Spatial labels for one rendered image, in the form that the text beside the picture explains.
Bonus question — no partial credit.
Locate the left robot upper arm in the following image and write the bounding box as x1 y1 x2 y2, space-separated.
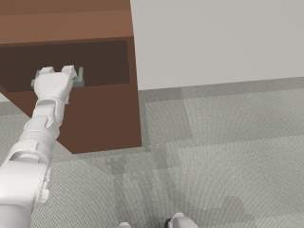
0 161 53 228

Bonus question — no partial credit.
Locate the right robot shin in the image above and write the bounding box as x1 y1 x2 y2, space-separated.
172 213 184 219

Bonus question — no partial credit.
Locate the cabinet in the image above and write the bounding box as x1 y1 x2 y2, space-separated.
0 0 143 155

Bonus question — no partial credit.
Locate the left robot shin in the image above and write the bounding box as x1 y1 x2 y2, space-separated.
120 222 130 227

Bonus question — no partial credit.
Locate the left robot forearm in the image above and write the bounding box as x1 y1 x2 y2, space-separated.
0 96 65 173

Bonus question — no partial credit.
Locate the robot shin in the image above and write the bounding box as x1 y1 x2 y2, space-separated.
172 213 184 219
120 222 130 227

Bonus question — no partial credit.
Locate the handle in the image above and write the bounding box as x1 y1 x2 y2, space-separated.
30 66 85 89

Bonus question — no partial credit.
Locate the drawer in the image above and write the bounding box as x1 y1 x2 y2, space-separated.
0 40 130 93

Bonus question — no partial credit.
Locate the robot left hand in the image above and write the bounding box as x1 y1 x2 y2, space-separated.
34 65 77 105

